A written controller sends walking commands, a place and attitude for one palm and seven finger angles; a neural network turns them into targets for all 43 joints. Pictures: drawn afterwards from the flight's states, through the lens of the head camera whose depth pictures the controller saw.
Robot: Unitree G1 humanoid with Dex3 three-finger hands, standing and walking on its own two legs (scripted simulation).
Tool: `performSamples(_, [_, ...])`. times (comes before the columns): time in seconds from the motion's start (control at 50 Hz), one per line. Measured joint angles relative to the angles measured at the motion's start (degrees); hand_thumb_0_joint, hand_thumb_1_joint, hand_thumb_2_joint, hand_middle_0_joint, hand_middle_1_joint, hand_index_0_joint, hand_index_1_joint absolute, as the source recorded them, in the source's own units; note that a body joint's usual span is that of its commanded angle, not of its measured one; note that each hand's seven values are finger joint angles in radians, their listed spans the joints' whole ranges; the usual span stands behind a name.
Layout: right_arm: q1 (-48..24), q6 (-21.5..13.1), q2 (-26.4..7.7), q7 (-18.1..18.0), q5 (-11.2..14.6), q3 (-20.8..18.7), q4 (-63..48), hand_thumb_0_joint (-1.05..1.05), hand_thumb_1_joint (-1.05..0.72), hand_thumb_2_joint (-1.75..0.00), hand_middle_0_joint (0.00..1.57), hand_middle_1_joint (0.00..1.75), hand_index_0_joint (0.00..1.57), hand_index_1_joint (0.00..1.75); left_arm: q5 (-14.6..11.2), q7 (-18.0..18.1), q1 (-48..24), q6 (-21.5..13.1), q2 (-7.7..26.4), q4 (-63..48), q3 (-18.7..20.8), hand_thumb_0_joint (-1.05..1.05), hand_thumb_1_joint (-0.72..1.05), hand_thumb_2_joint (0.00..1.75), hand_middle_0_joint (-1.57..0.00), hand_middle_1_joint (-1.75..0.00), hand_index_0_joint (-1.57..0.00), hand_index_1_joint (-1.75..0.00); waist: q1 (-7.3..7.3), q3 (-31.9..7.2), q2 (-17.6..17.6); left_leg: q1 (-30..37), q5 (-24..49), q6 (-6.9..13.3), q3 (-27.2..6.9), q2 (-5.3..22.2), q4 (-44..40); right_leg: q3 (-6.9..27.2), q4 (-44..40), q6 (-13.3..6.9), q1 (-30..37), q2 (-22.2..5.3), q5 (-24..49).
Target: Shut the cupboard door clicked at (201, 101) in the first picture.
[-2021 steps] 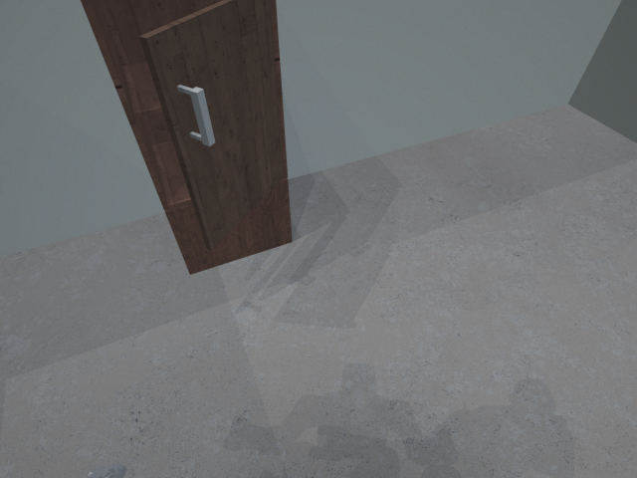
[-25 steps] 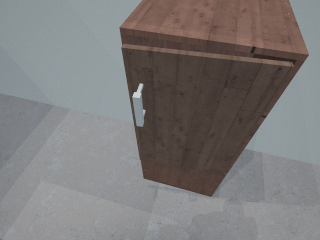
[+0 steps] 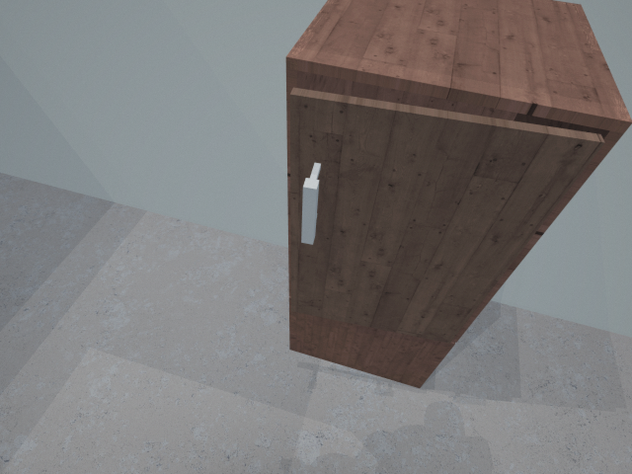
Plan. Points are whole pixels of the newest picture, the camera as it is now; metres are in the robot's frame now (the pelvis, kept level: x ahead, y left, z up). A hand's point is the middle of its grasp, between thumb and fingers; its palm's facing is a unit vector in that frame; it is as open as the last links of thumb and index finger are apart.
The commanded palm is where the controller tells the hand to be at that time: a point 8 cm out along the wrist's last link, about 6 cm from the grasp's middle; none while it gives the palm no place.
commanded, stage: come to a stop and stand still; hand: left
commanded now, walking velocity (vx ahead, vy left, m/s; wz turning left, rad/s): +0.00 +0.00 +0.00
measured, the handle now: (312, 204) +0.50 +0.05 +0.03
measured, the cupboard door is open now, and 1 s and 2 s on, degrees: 5 5 5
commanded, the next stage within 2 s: look again from close up in 0.42 s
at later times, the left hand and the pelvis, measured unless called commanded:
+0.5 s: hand out of the picture -0.04 +0.14 -0.18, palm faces +0.02 -0.99 -0.12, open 7.4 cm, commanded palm none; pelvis -0.02 +0.00 +0.00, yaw -1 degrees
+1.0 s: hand out of the picture -0.02 +0.18 -0.17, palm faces +0.01 -0.98 -0.22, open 7.4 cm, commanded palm none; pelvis -0.02 +0.01 +0.00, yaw +0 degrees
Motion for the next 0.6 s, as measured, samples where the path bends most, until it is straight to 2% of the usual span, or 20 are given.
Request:
performSamples(0.04, [0.35,-0.08,0.1,0.22,0.44,-0.08,0.65,0.0,-0.92,-0.9,0.2,0.3,0.2,0.3,0.12,0.13,1.22,-0.88,-0.2,0.52,-0.39,0.01,0.91,0.9,-0.2,-0.3,-0.19,-0.3,0.23,-0.89,-0.75,-0.95,-0.18,-0.21,0.93,-1.06,0.82,1.06,-8.05,-0.67,3.59,-0.72,3.87])
performSamples(0.12, [0.65,0.02,-0.83,0.54,0.65,-0.57,2.14,0.0,-0.93,-0.9,0.2,0.3,0.2,0.3,0.24,0.09,2.9,-1.67,-2.51,3.12,-1.43,0.01,0.91,0.9,-0.2,-0.3,-0.19,-0.3,-0.94,-1.11,1.74,0.2,1.3,-0.47,0.75,-0.35,-1.15,0.96,-9.84,-0.78,4.49,0.06,4.79])
performSamples(0.22, [2.9,-0.41,-0.9,0.73,0.55,-0.17,4.49,0.0,-0.93,-0.9,0.2,0.3,0.2,0.3,0.11,0.2,4.65,-2.08,-3.75,4.89,-2.05,0.01,0.91,0.9,-0.2,-0.3,-0.19,-0.3,-1.24,-1.79,1.34,1.81,2.81,-0.7,1.0,-0.07,-3.68,1.24,-11.83,-0.87,5.68,0.39,6.4])
performSamples(0.52, [8.74,-0.66,1.79,0.0,0.42,0.34,8.21,0.0,-0.91,-0.9,0.2,0.3,0.2,0.3,-0.03,0.52,6.06,-2.5,-5.64,7.04,-2.03,0.01,0.91,0.9,-0.2,-0.3,-0.19,-0.3,-1.39,-0.98,-0.4,1.8,4.24,-0.71,0.8,0.23,-4.91,1.05,-13.53,-0.97,5.92,0.73,8.09])
performSamples(0.6, [9.17,-1.32,1.22,0.88,0.09,0.74,5.5,0.0,-0.91,-0.9,0.2,0.3,0.2,0.3,0.43,1.31,6.72,-4.36,-6.16,6.24,-3.13,0.01,0.91,0.9,-0.2,-0.3,-0.2,-0.3,-2.26,-1.14,1.8,-2.61,1.69,-0.4,-0.12,0.83,1.32,0.1,-10.66,-0.79,3.41,1.23,7.07])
